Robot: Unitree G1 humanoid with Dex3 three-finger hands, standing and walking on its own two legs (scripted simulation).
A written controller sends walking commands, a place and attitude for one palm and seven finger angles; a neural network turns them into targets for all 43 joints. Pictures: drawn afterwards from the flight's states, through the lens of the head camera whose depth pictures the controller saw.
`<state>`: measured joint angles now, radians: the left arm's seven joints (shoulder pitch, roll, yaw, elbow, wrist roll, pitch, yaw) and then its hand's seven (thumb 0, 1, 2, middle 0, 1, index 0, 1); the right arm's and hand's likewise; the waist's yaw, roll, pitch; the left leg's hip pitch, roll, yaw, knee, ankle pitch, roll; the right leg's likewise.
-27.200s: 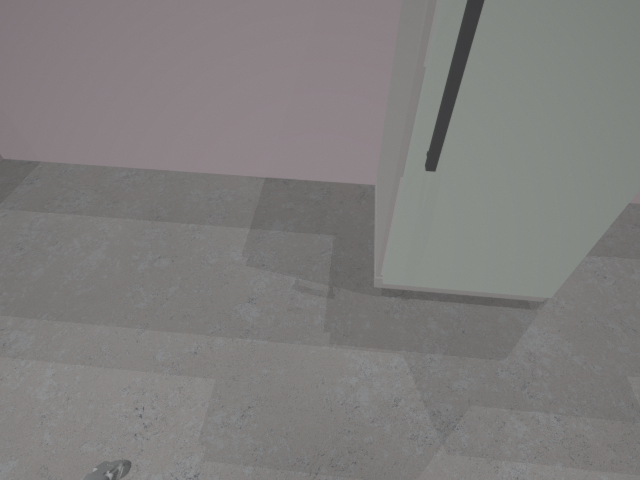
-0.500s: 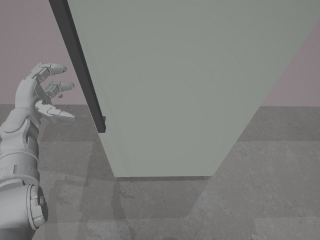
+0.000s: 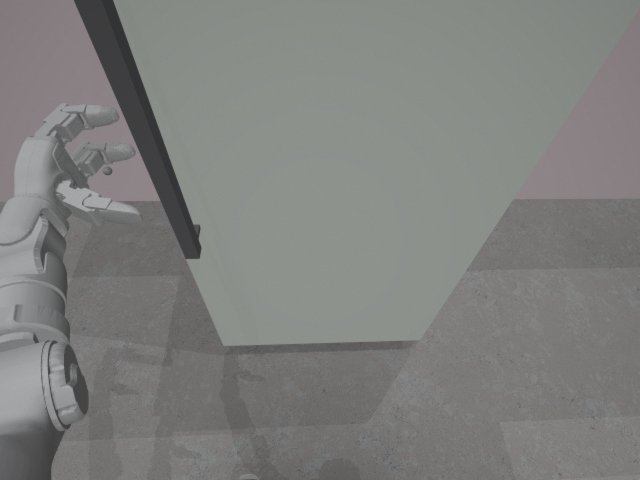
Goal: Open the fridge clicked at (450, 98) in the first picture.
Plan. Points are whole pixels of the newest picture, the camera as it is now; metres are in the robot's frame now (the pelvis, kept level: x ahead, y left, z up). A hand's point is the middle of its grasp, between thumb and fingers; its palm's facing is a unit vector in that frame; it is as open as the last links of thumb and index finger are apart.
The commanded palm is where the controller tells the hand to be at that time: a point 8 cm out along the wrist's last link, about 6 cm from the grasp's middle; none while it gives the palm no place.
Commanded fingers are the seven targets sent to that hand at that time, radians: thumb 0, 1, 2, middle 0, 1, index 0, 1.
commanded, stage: feel for the door with the fingertips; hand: left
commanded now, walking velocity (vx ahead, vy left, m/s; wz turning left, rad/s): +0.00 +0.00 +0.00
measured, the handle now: (161, 150) +0.50 +0.21 +0.12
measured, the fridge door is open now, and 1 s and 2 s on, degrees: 0 0 0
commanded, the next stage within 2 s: slide the fingers in behind the handle in 0.26 s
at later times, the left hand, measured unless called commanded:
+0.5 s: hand (115, 166) +0.46 +0.25 +0.13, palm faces +0.03 -1.00 +0.01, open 13.7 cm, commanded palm +0.43 +0.29 +0.13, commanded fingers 0.00 -0.50 0.30 -0.30 -1.20 -0.30 -1.20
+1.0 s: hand (135, 174) +0.45 +0.22 +0.13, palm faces +0.02 -1.00 +0.01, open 14.0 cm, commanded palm +0.42 +0.27 +0.13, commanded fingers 0.00 -0.50 0.30 -0.30 -1.20 -0.30 -1.20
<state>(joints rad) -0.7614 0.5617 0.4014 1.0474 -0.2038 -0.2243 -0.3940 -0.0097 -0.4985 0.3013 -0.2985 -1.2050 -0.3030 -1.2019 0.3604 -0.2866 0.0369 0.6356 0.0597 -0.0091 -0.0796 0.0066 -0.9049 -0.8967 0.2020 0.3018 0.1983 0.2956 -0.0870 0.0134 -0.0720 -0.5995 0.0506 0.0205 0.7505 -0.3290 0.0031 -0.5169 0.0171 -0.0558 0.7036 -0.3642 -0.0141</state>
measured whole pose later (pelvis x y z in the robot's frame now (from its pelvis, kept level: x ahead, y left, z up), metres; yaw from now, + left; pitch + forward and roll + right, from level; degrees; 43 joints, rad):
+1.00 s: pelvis +0.00 +0.00 +0.00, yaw +0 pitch +9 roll -2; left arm -0.71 0.45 0.33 0.93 -0.20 -0.18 -0.30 -0.01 -0.50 0.30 -0.30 -1.21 -0.30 -1.20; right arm 0.34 -0.27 0.04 0.62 0.06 0.00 -0.06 0.01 -0.91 -0.90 0.20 0.30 0.20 0.30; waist -0.07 0.02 -0.08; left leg -0.58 0.04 0.02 0.75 -0.34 0.01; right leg -0.49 0.01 -0.05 0.70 -0.37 -0.01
